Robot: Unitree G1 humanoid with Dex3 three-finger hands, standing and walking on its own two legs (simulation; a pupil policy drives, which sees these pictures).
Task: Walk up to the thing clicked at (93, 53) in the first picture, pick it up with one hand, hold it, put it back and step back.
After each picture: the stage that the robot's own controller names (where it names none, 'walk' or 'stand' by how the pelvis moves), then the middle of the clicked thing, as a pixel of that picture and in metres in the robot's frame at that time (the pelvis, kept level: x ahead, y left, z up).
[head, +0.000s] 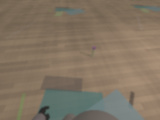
stand; (93, 51) +1.34 -0.06 -0.66
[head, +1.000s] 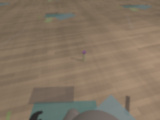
walk; (84, 56) +1.19 +0.21 -0.63
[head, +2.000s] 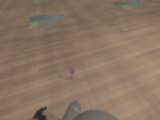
walk; (73, 74) +0.72 +0.31 -0.65
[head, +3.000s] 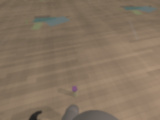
walk; (75, 91) +0.44 +0.21 -0.65
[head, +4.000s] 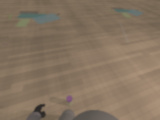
stand; (69, 101) +0.31 +0.17 -0.64
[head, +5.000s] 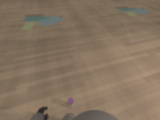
stand; (71, 103) +0.29 +0.18 -0.66
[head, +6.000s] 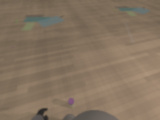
stand; (71, 103) +0.29 +0.17 -0.66
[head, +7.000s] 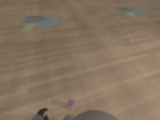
stand; (71, 104) +0.28 +0.18 -0.66
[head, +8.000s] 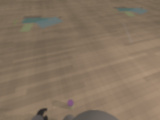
stand; (71, 105) +0.28 +0.18 -0.66
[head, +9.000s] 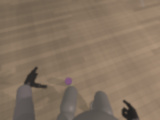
go down; (69, 82) +0.32 +0.18 -0.47
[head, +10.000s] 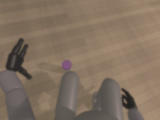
go down; (67, 68) +0.37 +0.20 -0.25
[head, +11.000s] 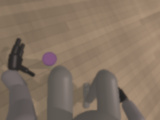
close in; (50, 62) +0.35 +0.23 -0.17
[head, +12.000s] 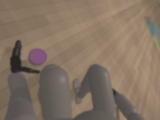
close; (35, 61) +0.35 +0.24 -0.15
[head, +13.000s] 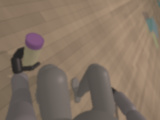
close; (31, 54) +0.39 +0.25 -0.15
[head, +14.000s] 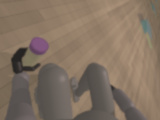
lift; (33, 56) +0.38 +0.23 -0.15
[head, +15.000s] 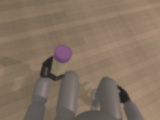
lift; (59, 65) +0.32 +0.22 +0.01
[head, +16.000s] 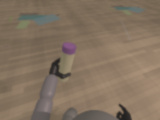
hold; (66, 64) +0.34 +0.16 +0.13
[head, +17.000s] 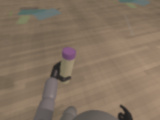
hold; (66, 67) +0.33 +0.16 +0.08
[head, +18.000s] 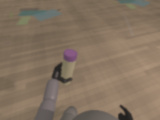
hold; (67, 69) +0.33 +0.15 +0.08
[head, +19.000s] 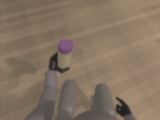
crouch; (64, 59) +0.39 +0.17 -0.01
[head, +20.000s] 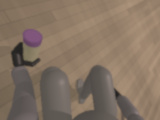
lower; (31, 51) +0.40 +0.27 -0.14
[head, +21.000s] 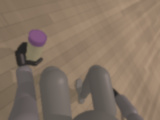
lower; (34, 51) +0.40 +0.26 -0.13
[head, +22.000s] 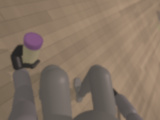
lower; (31, 53) +0.38 +0.27 -0.15
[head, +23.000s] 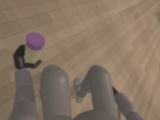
lower; (33, 53) +0.38 +0.26 -0.14
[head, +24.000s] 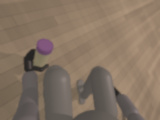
loosen; (41, 57) +0.37 +0.24 -0.13
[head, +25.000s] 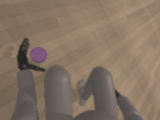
withdraw; (39, 60) +0.36 +0.25 -0.16
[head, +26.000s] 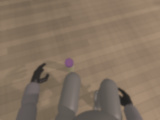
walk; (70, 66) +0.40 +0.20 -0.30
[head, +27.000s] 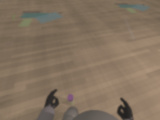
stand; (71, 100) +0.31 +0.17 -0.59
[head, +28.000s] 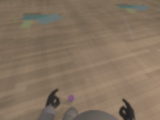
stand; (71, 100) +0.32 +0.17 -0.60
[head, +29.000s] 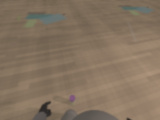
stand; (72, 100) +0.31 +0.16 -0.63
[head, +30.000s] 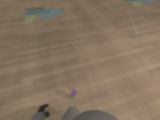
walk; (74, 94) +0.34 +0.16 -0.65
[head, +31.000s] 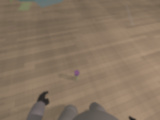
walk; (76, 75) +0.56 +0.13 -0.64
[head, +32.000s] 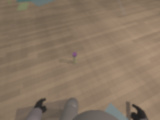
walk; (74, 58) +0.85 +0.26 -0.62
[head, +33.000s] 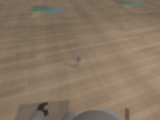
stand; (78, 62) +0.94 +0.19 -0.65
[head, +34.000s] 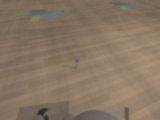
stand; (77, 63) +0.95 +0.22 -0.66
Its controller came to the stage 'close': yes
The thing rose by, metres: 0.72
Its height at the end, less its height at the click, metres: +0.00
